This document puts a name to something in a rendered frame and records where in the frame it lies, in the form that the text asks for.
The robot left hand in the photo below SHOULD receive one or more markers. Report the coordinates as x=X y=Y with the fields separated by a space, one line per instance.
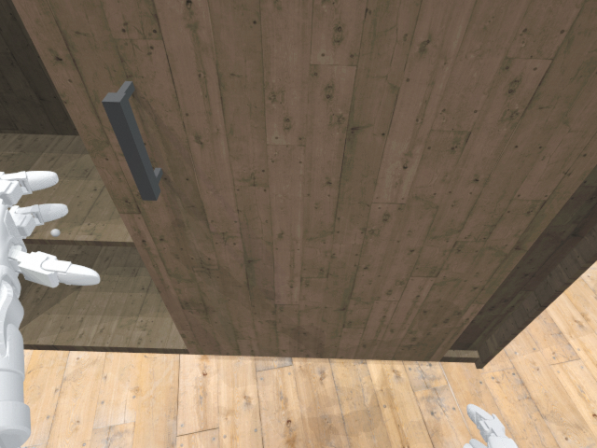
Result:
x=18 y=223

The robot right hand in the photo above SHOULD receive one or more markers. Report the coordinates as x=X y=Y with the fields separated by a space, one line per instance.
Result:
x=491 y=430

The handle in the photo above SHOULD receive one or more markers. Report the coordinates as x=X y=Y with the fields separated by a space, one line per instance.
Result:
x=119 y=112

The robot left forearm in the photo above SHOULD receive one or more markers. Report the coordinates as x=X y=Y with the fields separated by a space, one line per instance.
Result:
x=15 y=418

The wardrobe door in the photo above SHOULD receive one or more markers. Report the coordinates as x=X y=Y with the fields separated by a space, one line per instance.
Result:
x=347 y=179
x=576 y=218

